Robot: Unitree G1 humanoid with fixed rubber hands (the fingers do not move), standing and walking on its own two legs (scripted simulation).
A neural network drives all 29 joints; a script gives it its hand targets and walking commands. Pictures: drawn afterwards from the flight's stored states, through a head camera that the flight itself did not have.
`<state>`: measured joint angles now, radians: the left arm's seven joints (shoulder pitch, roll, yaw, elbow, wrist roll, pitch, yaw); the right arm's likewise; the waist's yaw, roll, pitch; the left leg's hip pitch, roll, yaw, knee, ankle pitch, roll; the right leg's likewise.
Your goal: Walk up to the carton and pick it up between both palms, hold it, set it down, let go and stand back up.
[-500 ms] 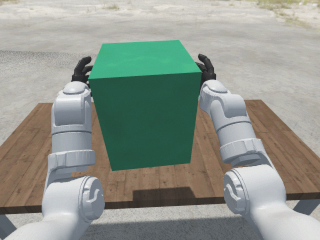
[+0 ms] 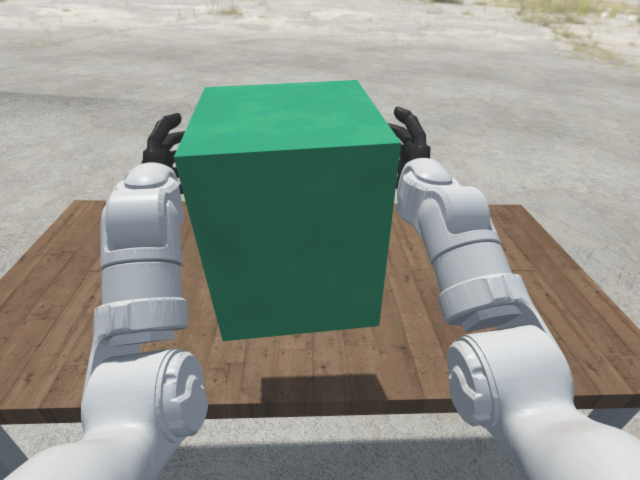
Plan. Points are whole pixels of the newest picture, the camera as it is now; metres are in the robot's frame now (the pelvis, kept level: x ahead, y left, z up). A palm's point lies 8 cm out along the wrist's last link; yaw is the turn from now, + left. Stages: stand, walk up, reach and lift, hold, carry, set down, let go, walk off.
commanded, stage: hold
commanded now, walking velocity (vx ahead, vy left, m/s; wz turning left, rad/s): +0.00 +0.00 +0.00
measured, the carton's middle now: (291, 206) +0.39 +0.01 +0.22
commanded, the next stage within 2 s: set down in 1.84 s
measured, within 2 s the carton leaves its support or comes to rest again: neither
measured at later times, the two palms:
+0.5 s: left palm (156, 177) +0.36 +0.16 +0.28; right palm (410, 175) +0.36 -0.13 +0.28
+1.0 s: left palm (163, 174) +0.37 +0.15 +0.28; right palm (415, 176) +0.36 -0.14 +0.28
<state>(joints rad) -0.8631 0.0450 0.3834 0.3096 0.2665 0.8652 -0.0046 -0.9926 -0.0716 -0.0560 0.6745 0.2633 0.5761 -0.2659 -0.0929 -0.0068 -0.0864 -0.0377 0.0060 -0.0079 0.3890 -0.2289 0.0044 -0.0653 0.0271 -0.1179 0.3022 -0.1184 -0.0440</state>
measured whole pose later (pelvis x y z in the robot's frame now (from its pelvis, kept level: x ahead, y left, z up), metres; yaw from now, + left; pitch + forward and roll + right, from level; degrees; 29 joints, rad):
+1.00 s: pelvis +0.00 +0.01 +0.00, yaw -1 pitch -7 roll -1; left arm -0.87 0.03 0.38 0.32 0.28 0.86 0.01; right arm -0.99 -0.08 -0.06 0.70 0.26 0.56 -0.25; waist -0.09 0.02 -0.08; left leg -0.03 0.00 0.01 0.39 -0.23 0.01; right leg -0.07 0.02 -0.10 0.30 -0.11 -0.04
